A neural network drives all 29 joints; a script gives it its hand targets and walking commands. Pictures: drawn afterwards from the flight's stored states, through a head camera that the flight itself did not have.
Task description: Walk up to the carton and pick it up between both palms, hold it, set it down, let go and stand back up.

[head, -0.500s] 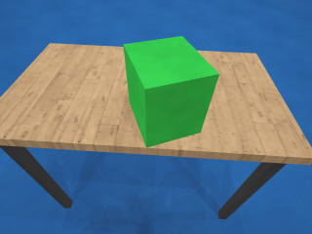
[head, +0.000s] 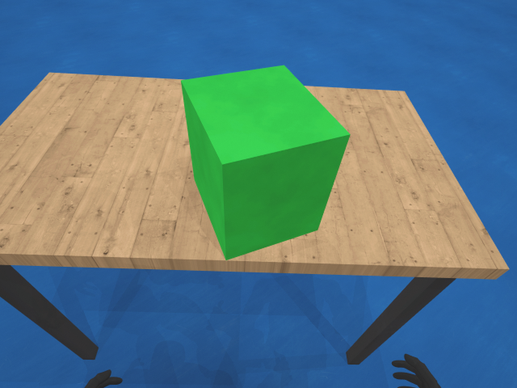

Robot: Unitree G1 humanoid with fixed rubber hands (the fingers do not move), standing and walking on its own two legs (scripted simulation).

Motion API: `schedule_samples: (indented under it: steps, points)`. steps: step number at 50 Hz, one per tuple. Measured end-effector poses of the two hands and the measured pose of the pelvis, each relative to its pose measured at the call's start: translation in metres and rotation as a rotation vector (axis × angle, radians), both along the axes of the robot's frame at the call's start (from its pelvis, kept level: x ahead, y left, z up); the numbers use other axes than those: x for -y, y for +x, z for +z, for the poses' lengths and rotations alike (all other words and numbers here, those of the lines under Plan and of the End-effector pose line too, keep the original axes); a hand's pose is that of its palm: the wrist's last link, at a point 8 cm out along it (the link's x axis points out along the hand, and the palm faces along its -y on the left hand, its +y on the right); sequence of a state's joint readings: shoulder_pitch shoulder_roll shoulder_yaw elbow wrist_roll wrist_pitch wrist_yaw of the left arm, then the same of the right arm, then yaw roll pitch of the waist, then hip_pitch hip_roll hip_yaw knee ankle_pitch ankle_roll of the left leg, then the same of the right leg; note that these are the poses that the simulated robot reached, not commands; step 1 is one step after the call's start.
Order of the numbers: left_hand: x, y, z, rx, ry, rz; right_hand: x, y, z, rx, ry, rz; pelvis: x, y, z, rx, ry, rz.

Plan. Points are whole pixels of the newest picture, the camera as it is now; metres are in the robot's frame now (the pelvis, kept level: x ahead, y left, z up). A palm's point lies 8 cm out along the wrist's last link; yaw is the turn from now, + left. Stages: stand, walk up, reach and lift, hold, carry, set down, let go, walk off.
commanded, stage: walk up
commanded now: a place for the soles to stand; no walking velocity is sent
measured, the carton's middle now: (255, 161) +0.47 +0.01 +0.11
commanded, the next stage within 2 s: none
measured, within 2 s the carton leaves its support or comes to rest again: neither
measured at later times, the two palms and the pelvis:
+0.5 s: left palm out of the picture +0.06 +0.27 -0.10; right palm out of the picture +0.03 -0.25 -0.10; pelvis -0.03 +0.02 +0.00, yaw -4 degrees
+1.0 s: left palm out of the picture +0.10 +0.28 -0.09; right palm out of the picture +0.05 -0.24 -0.08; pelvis -0.03 +0.03 +0.00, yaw -6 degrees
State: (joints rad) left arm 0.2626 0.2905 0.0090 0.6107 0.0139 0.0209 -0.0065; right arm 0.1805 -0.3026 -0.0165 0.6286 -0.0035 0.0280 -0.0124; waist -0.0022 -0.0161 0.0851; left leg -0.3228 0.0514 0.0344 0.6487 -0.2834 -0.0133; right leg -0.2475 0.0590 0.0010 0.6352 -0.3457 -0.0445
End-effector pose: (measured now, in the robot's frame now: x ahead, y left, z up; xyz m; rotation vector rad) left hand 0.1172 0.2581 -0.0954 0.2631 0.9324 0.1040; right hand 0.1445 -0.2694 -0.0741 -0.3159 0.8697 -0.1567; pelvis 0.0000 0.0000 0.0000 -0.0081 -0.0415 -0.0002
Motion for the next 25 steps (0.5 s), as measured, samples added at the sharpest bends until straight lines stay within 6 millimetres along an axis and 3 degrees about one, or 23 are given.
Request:
schedule_samples:
  steps: [5,9,17,25]
  points:
    - [-0.006,0.015,0.008,0.054,-0.005,-0.027,-0.005,-0.020,0.004,0.005,0.000,-0.027,-0.008,-0.004,0.002,0.002,0.004,-0.016]
    - [-0.010,0.014,0.011,0.065,0.007,-0.045,-0.010,-0.043,-0.005,-0.029,0.015,-0.045,-0.013,-0.012,0.001,0.005,0.002,-0.032]
    - [-0.011,-0.018,0.008,0.010,0.004,-0.049,-0.023,-0.083,-0.018,-0.080,0.070,-0.073,-0.018,-0.028,0.003,0.007,0.007,-0.046]
    - [-0.017,-0.053,-0.001,-0.076,0.001,-0.031,-0.018,-0.119,-0.022,-0.145,0.055,-0.115,-0.022,-0.035,0.004,-0.006,0.009,-0.062]
